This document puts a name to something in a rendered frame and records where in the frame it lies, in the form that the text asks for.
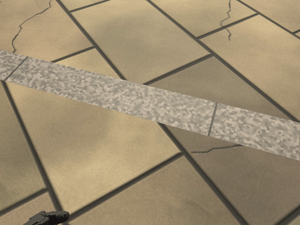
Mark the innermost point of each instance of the left robot hand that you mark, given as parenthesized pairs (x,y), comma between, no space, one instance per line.
(48,218)

